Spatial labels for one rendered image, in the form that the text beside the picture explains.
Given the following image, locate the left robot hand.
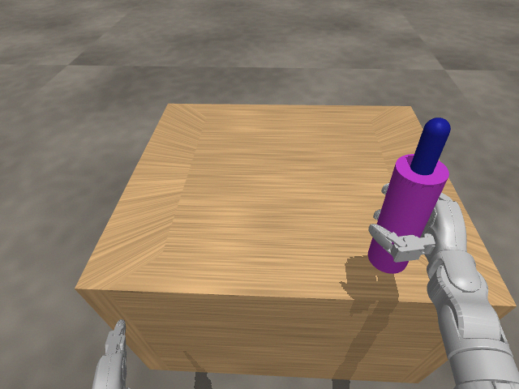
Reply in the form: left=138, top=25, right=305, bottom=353
left=92, top=319, right=130, bottom=389

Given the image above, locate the right robot hand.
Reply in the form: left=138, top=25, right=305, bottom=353
left=368, top=183, right=467, bottom=263

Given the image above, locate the right robot arm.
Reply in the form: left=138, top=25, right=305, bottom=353
left=427, top=250, right=519, bottom=389

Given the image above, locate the bottle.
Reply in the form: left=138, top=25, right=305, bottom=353
left=368, top=118, right=451, bottom=274

